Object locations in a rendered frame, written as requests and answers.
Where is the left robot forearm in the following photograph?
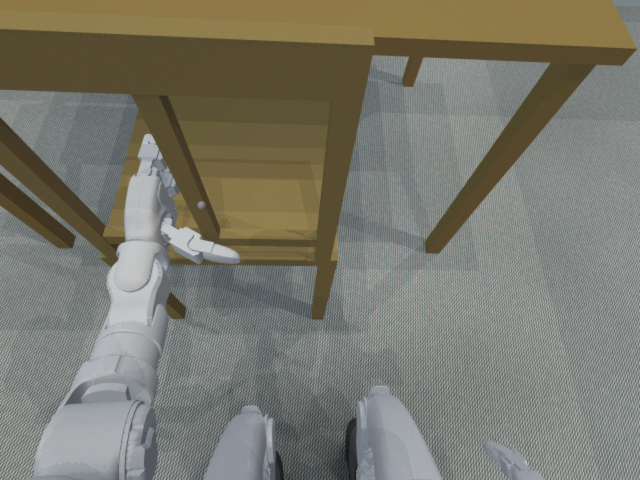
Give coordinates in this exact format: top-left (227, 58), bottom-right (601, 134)
top-left (34, 240), bottom-right (172, 477)

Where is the table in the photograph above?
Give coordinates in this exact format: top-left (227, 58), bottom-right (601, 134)
top-left (0, 0), bottom-right (637, 254)

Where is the robot right hand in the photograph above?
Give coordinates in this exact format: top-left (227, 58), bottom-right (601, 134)
top-left (484, 441), bottom-right (544, 480)

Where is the left robot upper arm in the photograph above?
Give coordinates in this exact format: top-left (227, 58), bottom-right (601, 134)
top-left (24, 400), bottom-right (158, 480)

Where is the chair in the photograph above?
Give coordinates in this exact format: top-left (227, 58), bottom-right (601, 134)
top-left (0, 10), bottom-right (375, 320)

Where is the right robot thigh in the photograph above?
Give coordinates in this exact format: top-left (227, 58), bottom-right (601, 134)
top-left (356, 394), bottom-right (443, 480)

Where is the left robot thigh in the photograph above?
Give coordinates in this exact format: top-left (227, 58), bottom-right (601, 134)
top-left (203, 413), bottom-right (276, 480)

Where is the robot left hand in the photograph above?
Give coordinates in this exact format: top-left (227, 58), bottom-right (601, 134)
top-left (124, 134), bottom-right (241, 264)

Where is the robot thigh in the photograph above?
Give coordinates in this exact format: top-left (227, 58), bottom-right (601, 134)
top-left (203, 413), bottom-right (276, 480)
top-left (356, 394), bottom-right (443, 480)

